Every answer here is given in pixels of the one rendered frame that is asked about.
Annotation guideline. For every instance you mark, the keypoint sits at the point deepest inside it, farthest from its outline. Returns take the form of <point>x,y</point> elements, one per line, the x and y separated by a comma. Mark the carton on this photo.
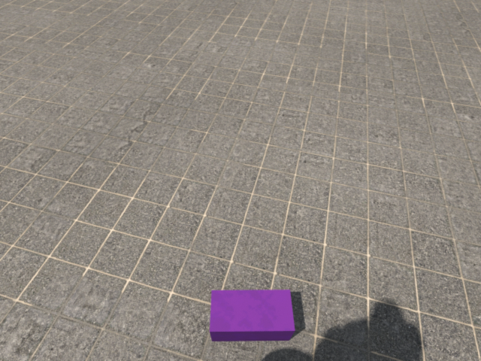
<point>251,315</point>

